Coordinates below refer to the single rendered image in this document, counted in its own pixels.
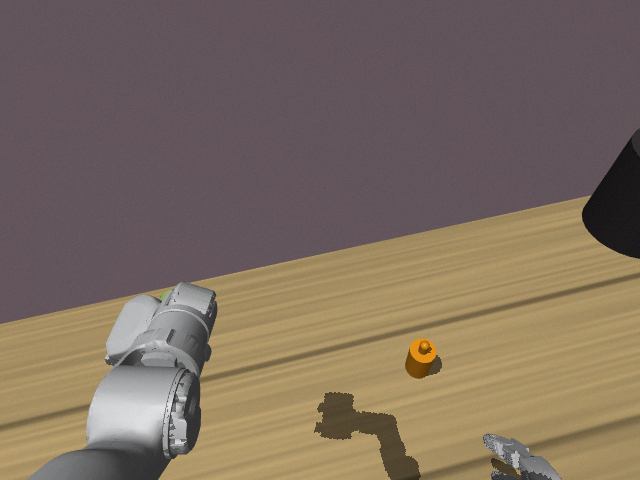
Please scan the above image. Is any left robot hand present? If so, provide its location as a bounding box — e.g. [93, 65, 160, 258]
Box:
[105, 295, 211, 366]

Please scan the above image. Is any right robot hand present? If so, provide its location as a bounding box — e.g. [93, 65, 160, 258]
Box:
[483, 434, 562, 480]

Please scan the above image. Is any left robot arm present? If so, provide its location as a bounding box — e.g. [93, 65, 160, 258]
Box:
[27, 282, 217, 480]

